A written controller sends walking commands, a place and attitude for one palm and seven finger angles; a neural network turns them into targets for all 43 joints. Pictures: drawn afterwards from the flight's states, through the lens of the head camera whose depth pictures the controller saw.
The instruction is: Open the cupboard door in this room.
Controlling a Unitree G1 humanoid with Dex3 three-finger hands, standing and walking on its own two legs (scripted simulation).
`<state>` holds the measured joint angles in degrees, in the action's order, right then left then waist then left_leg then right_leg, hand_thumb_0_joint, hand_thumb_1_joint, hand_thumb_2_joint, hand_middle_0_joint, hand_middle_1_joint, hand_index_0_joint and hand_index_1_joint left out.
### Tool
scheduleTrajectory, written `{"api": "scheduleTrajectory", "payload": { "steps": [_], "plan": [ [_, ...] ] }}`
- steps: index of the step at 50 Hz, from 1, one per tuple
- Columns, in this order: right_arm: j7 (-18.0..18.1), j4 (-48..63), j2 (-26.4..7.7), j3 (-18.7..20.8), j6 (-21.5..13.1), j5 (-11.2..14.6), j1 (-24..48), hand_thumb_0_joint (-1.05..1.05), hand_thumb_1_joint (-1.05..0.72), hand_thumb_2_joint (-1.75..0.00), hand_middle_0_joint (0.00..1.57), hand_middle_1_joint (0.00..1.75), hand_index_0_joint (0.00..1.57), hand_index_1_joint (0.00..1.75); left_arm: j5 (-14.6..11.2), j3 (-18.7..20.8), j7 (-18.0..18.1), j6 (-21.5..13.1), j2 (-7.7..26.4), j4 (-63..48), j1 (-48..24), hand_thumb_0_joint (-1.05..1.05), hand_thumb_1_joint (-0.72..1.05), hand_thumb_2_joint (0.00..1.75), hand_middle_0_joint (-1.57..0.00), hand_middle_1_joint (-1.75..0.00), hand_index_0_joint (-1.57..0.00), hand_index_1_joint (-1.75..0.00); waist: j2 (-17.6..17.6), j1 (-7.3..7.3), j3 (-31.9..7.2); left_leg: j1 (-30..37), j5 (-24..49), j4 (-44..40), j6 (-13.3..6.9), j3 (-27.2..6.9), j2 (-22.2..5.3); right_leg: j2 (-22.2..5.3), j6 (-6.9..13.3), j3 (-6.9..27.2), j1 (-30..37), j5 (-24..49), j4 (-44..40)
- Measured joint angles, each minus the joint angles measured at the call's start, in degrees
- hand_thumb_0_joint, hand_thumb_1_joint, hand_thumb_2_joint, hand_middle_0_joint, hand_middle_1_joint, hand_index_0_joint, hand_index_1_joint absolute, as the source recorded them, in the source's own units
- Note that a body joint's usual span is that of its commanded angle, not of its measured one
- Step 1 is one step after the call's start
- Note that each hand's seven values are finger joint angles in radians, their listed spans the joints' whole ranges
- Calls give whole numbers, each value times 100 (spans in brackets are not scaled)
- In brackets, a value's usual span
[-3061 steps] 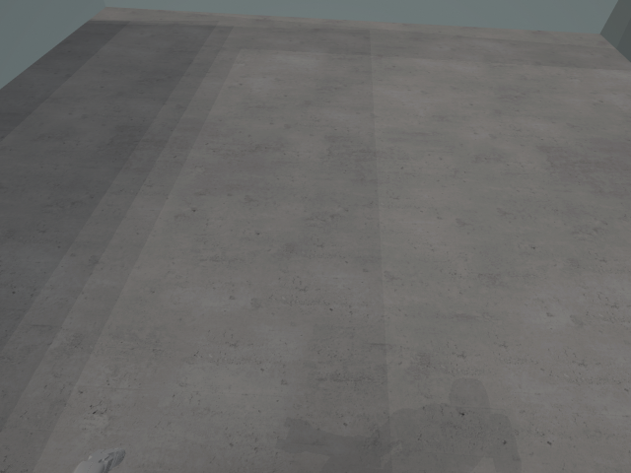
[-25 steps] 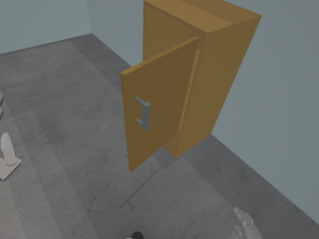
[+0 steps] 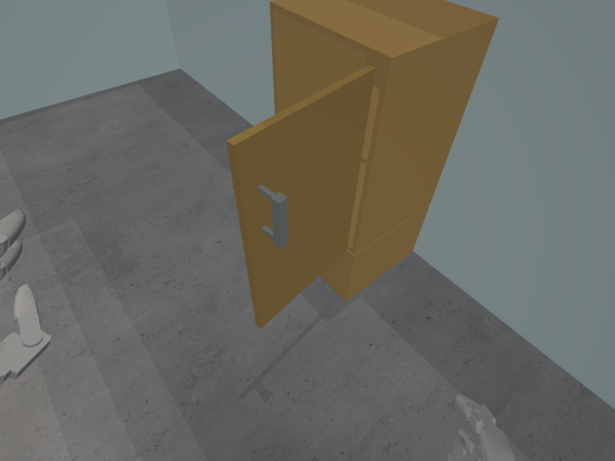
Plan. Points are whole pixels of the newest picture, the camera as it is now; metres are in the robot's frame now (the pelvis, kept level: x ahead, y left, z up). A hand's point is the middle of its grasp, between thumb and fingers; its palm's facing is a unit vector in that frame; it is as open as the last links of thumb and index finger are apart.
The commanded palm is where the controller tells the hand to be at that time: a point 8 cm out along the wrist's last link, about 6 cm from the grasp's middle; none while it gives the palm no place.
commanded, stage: stop stepping back and stand still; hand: left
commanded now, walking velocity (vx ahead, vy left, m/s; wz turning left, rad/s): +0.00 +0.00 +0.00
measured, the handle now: (272, 216) +0.54 +0.10 -0.03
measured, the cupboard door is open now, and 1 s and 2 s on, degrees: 99 99 99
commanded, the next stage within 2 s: let the arm hang, fingers relaxed in 0.18 s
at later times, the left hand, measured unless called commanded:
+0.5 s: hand out of the picture +0.12 +0.23 -0.12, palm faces +0.00 -0.94 -0.34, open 7.4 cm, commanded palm none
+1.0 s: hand out of the picture -0.04 +0.19 -0.17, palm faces +0.06 -0.96 -0.27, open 7.4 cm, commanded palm none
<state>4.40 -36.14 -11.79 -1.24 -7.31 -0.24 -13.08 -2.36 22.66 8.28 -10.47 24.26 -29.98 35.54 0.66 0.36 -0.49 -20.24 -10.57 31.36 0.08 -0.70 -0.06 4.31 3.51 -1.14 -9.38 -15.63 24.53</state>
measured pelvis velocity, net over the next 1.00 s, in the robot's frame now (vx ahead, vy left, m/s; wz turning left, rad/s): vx -0.01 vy -0.02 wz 0.04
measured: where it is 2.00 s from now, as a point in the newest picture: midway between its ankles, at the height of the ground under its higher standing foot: outside the picture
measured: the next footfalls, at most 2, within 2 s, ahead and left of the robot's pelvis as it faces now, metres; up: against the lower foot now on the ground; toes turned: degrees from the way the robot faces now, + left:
none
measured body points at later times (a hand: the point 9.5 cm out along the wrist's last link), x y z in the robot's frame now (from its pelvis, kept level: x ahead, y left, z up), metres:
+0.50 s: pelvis -0.02 +0.00 -0.01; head -0.02 -0.02 +0.44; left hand +0.12 +0.27 -0.10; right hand +0.11 -0.26 -0.13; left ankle +0.05 +0.11 -0.74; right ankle -0.03 -0.08 -0.74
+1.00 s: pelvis -0.01 -0.02 +0.00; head +0.01 -0.02 +0.45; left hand -0.04 +0.24 -0.15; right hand +0.01 -0.24 -0.16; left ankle +0.05 +0.11 -0.74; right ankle -0.03 -0.08 -0.74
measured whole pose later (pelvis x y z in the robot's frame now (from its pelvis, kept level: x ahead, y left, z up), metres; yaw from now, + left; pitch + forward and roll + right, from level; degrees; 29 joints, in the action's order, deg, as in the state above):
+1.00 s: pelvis -0.01 -0.02 +0.00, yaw +2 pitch -2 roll +0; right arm 1.9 -65.1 -10.2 -0.6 1.1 -0.9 -12.7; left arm 0.2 0.4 1.6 0.4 12.4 67.2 16.0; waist 1.6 -0.2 4.1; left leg -14.4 -7.2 23.5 0.4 -3.0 0.4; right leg 4.0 4.5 -3.6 -6.1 -14.7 22.3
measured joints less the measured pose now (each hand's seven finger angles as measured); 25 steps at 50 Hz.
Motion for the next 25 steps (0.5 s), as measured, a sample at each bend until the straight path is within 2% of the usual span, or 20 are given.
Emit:
{"api": "scheduleTrajectory", "payload": {
  "steps": [2, 6, 14, 15, 16, 18, 21, 25],
  "plan": [
    [61, -138, -106, 78, 3, 30, -98, 1, -90, -90, 20, 30, 21, 30, -2, -2, 22, -28, -34, 171, -119, 1, 88, 90, -22, -31, -22, -30, 82, 0, -17, 215, -71, -260, -38, -59, -38, 37, -23, -59, 7, -82, 84],
    [130, -304, -176, 108, 7, 58, -95, 1, -91, -90, 20, 30, 20, 30, 5, 6, 43, 39, -127, 612, -436, 1, 88, 90, -22, -31, -22, -30, -14, -55, 102, 376, 71, -470, -88, 31, 63, -81, -63, 14, 63, -73, 87],
    [77, -101, -80, 54, -98, 36, 9, 1, -91, -90, 20, 30, 20, 30, -3, -114, -14, -47, -80, 406, -272, 1, 89, 90, -22, -31, -21, -30, -20, 72, 134, 352, 198, -601, -60, 28, -1, -20, -40, 20, 65, 98, -118],
    [-25, -224, -110, 97, -246, 49, 40, 1, -91, -90, 20, 30, 20, 30, 57, -253, -84, -212, -35, 691, -402, 1, 89, 90, -21, -31, -21, -30, 35, 58, 72, 242, 187, -522, -61, 5, 0, -18, -50, -11, -26, 88, -56],
    [-151, -401, -197, 137, -276, 60, 108, 1, -91, -90, 20, 30, 20, 30, 143, -503, -243, -192, -6, 1221, -711, 1, 89, 90, -21, -31, -21, -30, 119, 20, 13, 124, 166, -413, -71, -27, 26, -39, -55, -54, -140, 42, 74],
    [-330, -776, -411, 142, -22, 38, 313, 1, -91, -90, 20, 30, 20, 30, 281, -1061, -534, 229, -75, 2617, -1422, 0, 89, 90, -21, -30, -21, -30, 283, -41, -88, -59, 127, -220, -110, -73, 101, -106, -65, -123, -352, -95, 387],
    [-445, -1198, -570, 97, 384, -27, 586, 1, -91, -90, 20, 30, 20, 30, 385, -1675, -749, 878, -360, 4815, -2159, 0, 90, 90, -21, -30, -20, -30, 373, -10, -85, -157, 88, -44, -141, -89, 170, -175, -54, -161, -503, -241, 716],
    [-477, -1511, -524, 77, 653, -90, 613, 1, -91, -90, 20, 30, 20, 30, 401, -2173, -833, 1264, -780, 6916, -2386, 1, 90, 90, -20, -30, -20, -30, 199, 125, 112, -63, 91, -24, -100, -110, 168, -172, -18, -183, -419, -271, 770]
  ]
}}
